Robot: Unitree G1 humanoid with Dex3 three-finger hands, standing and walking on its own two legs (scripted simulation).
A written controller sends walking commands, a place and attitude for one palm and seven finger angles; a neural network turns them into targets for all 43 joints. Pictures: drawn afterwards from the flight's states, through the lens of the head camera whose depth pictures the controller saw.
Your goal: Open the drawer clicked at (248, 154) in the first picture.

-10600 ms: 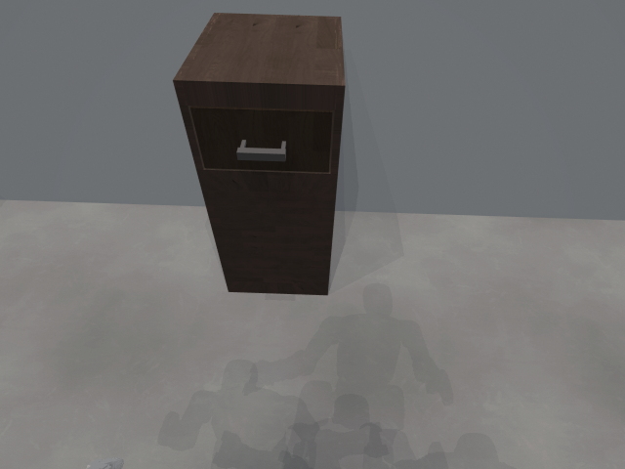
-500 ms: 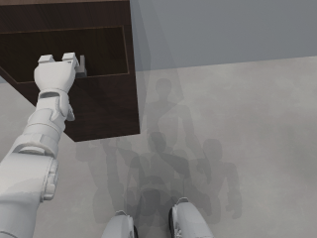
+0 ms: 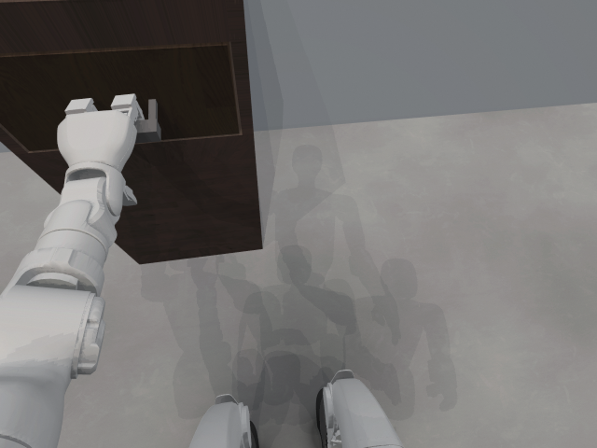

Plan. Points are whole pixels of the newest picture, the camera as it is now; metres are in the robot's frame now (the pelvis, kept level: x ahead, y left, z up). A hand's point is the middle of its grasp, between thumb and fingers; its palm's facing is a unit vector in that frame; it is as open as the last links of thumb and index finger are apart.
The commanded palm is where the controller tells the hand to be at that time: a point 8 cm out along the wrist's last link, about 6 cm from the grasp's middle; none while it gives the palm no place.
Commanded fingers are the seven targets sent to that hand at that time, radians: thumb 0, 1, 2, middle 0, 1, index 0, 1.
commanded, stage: close the thumb around the handle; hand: left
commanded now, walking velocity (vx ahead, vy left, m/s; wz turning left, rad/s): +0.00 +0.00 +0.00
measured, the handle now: (115, 121) +0.57 +0.21 +0.01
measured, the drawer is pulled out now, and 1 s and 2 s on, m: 0.00 0.02 0.16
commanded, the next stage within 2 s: pull the drawer open in 0.44 s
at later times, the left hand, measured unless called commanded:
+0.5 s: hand (118, 161) +0.52 +0.21 -0.01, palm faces -0.07 -0.02 -1.00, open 5.6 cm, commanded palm +0.50 +0.19 +0.04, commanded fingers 0.00 0.90 0.90 -0.40 -1.35 -0.40 -1.35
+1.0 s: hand (118, 177) +0.49 +0.21 -0.01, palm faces -0.04 -0.07 -1.00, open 5.6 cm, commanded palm +0.45 +0.21 +0.04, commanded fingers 0.00 0.90 0.90 -0.40 -1.35 -0.40 -1.35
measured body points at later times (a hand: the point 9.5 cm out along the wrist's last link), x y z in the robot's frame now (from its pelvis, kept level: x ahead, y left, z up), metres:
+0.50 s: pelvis +0.01 +0.00 +0.00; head +0.16 +0.00 +0.43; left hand +0.52 +0.21 +0.04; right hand -0.01 -0.27 -0.12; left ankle -0.01 +0.10 -0.65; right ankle +0.04 -0.13 -0.65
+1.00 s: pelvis +0.04 +0.01 +0.02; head +0.17 +0.00 +0.45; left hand +0.49 +0.21 +0.04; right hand +0.05 -0.26 -0.11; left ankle -0.01 +0.10 -0.65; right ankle +0.04 -0.13 -0.65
